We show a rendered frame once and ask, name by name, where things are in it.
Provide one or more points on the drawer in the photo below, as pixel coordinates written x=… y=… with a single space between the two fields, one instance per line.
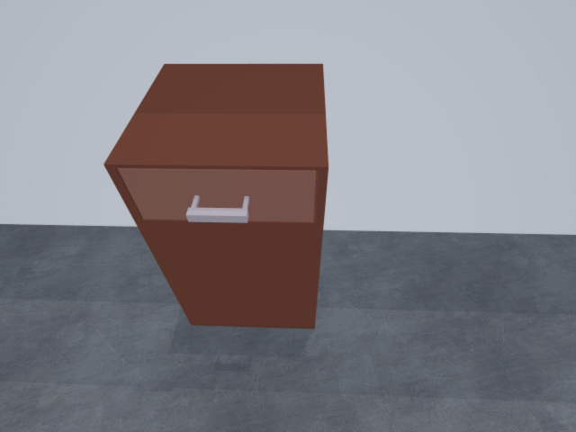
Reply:
x=274 y=195

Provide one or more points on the handle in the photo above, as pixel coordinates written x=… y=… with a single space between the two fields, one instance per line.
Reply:
x=236 y=215

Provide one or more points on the cabinet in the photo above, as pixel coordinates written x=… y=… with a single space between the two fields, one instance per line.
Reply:
x=260 y=274

